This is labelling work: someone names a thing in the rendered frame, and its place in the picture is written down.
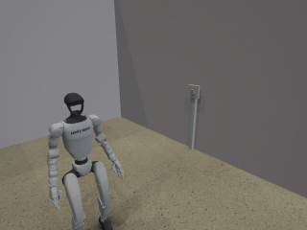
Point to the robot thigh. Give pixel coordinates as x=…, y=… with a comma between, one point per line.
x=101, y=179
x=74, y=195

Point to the robot left hand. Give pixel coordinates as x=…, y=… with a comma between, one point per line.
x=116, y=164

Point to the left robot forearm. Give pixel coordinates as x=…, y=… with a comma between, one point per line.
x=108, y=150

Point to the robot left thigh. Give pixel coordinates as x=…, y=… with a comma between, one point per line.
x=101, y=179

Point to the robot left upper arm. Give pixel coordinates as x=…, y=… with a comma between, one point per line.
x=97, y=127

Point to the right robot forearm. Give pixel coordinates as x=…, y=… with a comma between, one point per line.
x=52, y=170

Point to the panel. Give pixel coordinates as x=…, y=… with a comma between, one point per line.
x=194, y=104

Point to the robot right hand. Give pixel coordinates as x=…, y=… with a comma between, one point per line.
x=53, y=194

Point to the robot right upper arm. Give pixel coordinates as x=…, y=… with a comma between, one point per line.
x=54, y=131

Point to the robot right thigh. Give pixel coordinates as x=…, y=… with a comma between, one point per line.
x=74, y=195

